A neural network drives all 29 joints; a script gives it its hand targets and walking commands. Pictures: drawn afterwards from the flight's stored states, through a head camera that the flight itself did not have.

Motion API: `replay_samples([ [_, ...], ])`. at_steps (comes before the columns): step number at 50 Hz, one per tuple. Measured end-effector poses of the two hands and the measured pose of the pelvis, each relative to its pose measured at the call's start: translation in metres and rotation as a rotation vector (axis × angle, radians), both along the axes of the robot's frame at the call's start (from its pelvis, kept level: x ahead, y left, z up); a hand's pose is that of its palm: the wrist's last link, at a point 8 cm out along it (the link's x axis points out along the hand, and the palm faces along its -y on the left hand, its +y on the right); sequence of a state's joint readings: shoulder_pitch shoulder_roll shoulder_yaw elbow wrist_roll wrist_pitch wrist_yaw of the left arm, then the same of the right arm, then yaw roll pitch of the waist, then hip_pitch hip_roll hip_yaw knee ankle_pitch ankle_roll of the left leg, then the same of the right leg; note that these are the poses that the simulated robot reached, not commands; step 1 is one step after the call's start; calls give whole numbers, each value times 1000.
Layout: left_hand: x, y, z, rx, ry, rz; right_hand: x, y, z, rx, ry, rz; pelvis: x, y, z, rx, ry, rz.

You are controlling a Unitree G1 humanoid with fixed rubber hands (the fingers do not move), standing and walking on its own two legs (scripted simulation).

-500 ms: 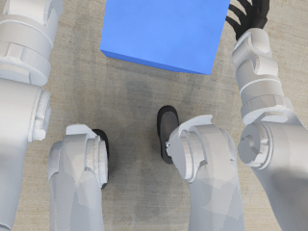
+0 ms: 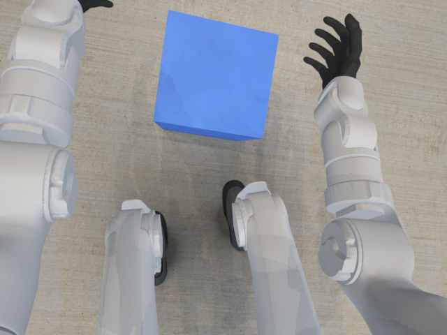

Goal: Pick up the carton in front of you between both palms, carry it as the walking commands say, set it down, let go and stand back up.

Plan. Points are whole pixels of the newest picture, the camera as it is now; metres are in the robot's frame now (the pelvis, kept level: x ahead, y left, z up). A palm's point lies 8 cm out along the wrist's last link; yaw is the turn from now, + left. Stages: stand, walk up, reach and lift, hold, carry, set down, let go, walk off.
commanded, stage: set down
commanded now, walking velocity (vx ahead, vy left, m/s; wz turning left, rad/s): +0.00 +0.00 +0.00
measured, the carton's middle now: (210, 90) +0.51 -0.06 -0.36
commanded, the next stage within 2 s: let go in 0.44 s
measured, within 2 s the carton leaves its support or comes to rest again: neither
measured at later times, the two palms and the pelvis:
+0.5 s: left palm out of the picture +0.59 +0.14 +0.04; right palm (431, 45) +0.46 -0.23 +0.04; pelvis +0.03 +0.00 +0.13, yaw +1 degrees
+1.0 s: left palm out of the picture +0.42 +0.18 +0.15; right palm out of the picture +0.35 -0.25 +0.16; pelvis +0.09 -0.02 +0.24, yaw +3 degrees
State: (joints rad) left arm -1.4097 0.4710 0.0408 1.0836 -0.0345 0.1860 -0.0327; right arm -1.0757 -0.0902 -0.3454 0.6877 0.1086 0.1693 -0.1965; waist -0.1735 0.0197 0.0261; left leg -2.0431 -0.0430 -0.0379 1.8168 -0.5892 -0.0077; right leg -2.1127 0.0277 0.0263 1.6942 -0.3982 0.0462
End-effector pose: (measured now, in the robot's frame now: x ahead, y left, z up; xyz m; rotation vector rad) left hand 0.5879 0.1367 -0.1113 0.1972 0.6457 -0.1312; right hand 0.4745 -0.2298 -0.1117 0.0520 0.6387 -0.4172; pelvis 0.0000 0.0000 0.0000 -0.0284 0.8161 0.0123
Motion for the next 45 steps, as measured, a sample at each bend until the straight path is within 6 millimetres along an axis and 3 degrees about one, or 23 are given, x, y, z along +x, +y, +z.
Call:
replay_samples([
  [20, 2, 5, 127, -5, 7, -28, -8, -6, 126, -1, -11, -10, 21, 4, 107, 4, 18, 13],
  [28, -7, 10, 163, 4, 14, -6, -13, -2, 161, -16, 5, 39, 30, 2, 144, 14, -4, 15],
  [32, -30, 17, 175, 27, 19, 38, -26, 0, 177, -37, 35, 117, 38, -1, 164, 24, -32, 18],
  [40, -109, 32, 208, 65, 41, 187, -70, -4, 218, -57, 126, 303, 59, -10, 206, 43, -164, 27],
  [45, -144, 38, 235, 65, 43, 226, -94, -15, 247, -68, 156, 375, 72, -17, 227, 49, -265, 27],
])
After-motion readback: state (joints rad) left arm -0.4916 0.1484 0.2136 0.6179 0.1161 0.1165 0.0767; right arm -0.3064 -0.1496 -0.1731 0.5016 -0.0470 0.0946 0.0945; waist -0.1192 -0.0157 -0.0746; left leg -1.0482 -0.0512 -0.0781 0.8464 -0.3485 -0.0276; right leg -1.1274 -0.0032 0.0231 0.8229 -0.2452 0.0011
